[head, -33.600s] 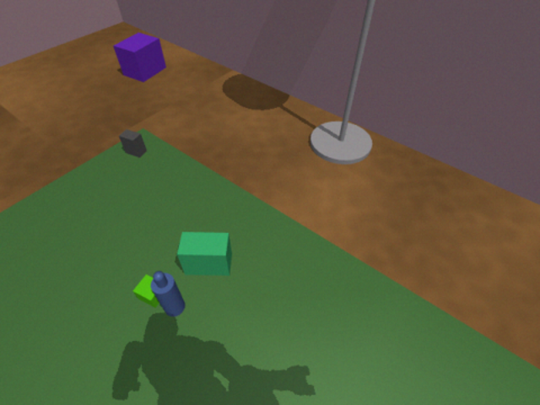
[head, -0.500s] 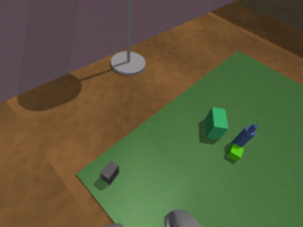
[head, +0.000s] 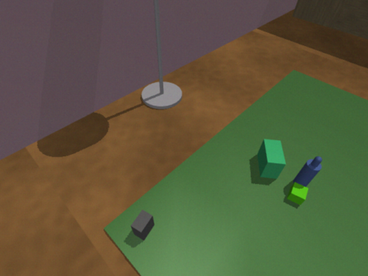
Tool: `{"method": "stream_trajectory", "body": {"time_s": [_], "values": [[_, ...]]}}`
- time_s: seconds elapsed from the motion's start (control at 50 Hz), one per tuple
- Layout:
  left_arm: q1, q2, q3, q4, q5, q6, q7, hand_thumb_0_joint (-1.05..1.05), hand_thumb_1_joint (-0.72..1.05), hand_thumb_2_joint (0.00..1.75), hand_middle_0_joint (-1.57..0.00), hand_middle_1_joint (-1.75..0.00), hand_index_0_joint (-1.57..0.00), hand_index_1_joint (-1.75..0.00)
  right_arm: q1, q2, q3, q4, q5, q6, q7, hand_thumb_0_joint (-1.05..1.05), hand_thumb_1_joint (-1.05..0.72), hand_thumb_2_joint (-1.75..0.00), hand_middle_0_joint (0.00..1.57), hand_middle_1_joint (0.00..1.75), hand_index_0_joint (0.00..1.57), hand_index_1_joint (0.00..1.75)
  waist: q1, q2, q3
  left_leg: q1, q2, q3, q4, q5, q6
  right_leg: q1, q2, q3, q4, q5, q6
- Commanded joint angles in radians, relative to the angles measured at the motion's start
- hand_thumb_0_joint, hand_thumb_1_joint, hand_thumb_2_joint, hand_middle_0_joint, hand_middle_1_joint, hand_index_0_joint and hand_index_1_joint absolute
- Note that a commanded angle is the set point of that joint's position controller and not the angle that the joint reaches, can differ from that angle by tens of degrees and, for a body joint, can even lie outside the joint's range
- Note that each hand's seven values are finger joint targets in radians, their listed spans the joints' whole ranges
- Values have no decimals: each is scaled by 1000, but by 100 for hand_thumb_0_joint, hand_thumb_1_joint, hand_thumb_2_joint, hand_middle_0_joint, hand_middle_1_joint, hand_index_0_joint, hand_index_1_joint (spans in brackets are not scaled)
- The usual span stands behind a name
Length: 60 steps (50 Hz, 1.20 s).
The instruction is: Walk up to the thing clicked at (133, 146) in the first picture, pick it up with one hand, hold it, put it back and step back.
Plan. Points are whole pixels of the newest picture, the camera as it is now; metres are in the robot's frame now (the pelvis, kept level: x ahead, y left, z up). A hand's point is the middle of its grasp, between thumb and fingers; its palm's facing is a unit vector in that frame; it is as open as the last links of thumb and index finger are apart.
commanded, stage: walk up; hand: left
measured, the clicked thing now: (143, 225) +0.49 +0.22 -0.70
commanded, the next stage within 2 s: none
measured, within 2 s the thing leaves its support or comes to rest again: neither
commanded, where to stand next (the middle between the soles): +0.11 -0.03 m, yaw +1 degrees
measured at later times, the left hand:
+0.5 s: hand out of the picture +0.12 +0.25 -0.15, palm faces +0.01 -0.96 -0.28, open 7.4 cm
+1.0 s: hand out of the picture +0.09 +0.28 -0.16, palm faces -0.01 -0.96 -0.27, open 7.4 cm
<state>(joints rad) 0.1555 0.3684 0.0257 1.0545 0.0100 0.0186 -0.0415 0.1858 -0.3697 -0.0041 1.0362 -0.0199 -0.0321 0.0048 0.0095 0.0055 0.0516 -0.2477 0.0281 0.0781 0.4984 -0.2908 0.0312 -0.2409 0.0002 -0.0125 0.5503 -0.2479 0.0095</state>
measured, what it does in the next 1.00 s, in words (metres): stands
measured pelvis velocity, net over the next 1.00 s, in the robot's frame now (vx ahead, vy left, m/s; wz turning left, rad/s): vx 0.03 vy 0.03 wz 0.01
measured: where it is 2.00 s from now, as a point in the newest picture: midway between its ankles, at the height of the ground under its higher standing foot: outside the picture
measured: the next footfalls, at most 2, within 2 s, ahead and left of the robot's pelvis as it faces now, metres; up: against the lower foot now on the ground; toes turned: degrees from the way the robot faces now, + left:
none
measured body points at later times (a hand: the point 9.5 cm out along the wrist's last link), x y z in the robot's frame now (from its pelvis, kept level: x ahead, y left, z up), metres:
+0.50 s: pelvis +0.03 +0.00 +0.01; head +0.03 +0.02 +0.46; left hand +0.12 +0.30 -0.13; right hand +0.11 -0.31 -0.10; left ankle +0.06 +0.10 -0.74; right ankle +0.03 -0.13 -0.73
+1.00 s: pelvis +0.03 +0.03 +0.01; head +0.03 +0.06 +0.46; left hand +0.09 +0.33 -0.14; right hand +0.10 -0.28 -0.10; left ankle +0.06 +0.10 -0.74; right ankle +0.03 -0.13 -0.73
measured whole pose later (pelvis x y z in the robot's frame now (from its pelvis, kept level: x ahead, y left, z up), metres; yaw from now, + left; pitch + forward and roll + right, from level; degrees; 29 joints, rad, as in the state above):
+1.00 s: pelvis +0.03 +0.03 +0.01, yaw +0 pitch -3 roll -2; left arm 0.07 0.37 0.01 1.19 0.01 0.03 -0.03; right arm 0.09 -0.34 -0.02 1.16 -0.02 -0.04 0.00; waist 0.00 -0.04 0.06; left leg -0.13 -0.02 0.08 0.29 -0.20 0.00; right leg -0.12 -0.04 0.00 0.33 -0.17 0.05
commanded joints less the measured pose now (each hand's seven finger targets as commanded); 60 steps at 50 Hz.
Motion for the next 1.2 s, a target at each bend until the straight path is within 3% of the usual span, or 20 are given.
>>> {"method": "stream_trajectory", "body": {"time_s": [0.0,0.06,0.12,0.24,0.4,0.52,0.58,0.76,0.88,1.04,1.1,1.12,1.18], "values": [[-79,203,37,-55,1,-27,15,0,90,90,-20,-30,-20,-30,-69,-241,-53,-44,1,-35,-14,0,-90,-90,20,30,20,30,-6,16,13,-25,114,-184,-220,-243,9,-36,-90,144,-173,-144,-64],[-70,200,34,-33,1,-31,17,0,90,90,-20,-30,-20,-30,-75,-231,-47,-26,4,-36,-13,0,-90,-90,20,30,20,30,-2,19,-16,2,114,-178,-212,-193,10,-2,-91,138,-200,-92,-59],[-80,193,31,-22,0,-38,20,0,90,90,-20,-30,-20,-30,-76,-222,-42,-8,7,-41,-14,0,-90,-90,20,30,20,30,-7,18,-82,75,108,-152,-195,-60,3,27,-109,142,-211,-4,-60],[-117,193,27,1,-5,-43,30,0,90,90,-20,-30,-20,-30,-82,-213,-40,28,9,-40,-21,0,-90,-90,20,30,20,30,-19,-13,-100,120,109,-119,-173,148,-7,67,-130,135,-226,185,-56],[-134,180,25,33,-6,-33,30,0,90,90,-20,-30,-20,-30,-116,-221,-40,56,5,-34,-23,0,-90,-90,20,30,20,30,-13,3,-75,108,124,-139,-225,94,-2,91,-116,109,-246,136,-48],[-152,182,25,46,-7,-31,32,0,90,90,-20,-30,-20,-30,-131,-217,-40,62,8,-36,-25,0,-90,-90,20,30,20,30,-12,-8,-99,150,132,-130,-222,229,-5,119,-120,99,-245,208,-39],[-166,180,25,48,-6,-28,32,0,90,90,-20,-30,-20,-30,-130,-214,-40,66,6,-35,-26,0,-90,-90,20,30,20,30,-15,-3,-94,137,131,-133,-236,214,-7,130,-118,96,-248,189,-36],[-160,175,18,65,-1,-16,26,0,90,90,-20,-30,-20,-30,-150,-223,-51,69,1,-31,-24,0,-90,-90,20,30,20,30,-15,27,-54,110,148,-177,-309,39,1,115,-97,68,-246,81,-26],[-139,172,14,69,0,-14,28,0,90,90,-20,-30,-20,-30,-150,-217,-58,65,-1,-30,-22,0,-90,-90,20,30,20,30,-16,53,-85,186,152,-169,-292,160,-6,89,-92,51,-250,84,-20],[-123,174,13,78,5,-7,29,0,90,90,-20,-30,-20,-30,-152,-219,-65,62,0,-23,-22,0,-90,-90,20,30,20,30,-18,41,-67,165,157,-182,-316,7,3,76,-84,42,-238,35,-20],[-117,170,13,74,6,-9,30,0,90,90,-20,-30,-20,-30,-150,-212,-63,61,0,-23,-22,0,-90,-90,20,30,20,30,-16,32,-65,163,148,-169,-305,40,1,75,-86,48,-245,54,-20],[-124,171,14,77,7,-8,29,0,90,90,-20,-30,-20,-30,-140,-211,-63,62,2,-23,-21,0,-90,-90,20,30,20,30,-22,45,-50,146,147,-180,-317,17,-11,75,-88,53,-246,44,-22],[-112,175,16,76,8,-8,30,0,90,90,-20,-30,-20,-30,-147,-215,-64,61,1,-22,-21,0,-90,-90,20,30,20,30,-18,36,-52,148,145,-178,-316,-3,-5,77,-86,51,-243,46,-21]]}}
